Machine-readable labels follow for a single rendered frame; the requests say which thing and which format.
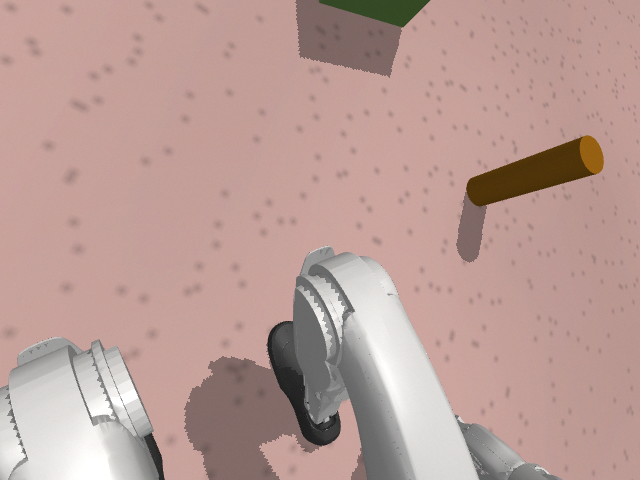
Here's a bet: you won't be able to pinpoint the right robot hand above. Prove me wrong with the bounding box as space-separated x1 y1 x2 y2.
454 414 526 480

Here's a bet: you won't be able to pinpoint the right robot foot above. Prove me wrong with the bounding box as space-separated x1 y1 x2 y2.
268 321 341 446

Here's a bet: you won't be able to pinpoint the left robot foot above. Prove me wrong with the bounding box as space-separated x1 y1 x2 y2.
144 433 165 480

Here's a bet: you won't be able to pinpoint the right robot arm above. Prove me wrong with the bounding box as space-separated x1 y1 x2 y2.
508 463 562 480

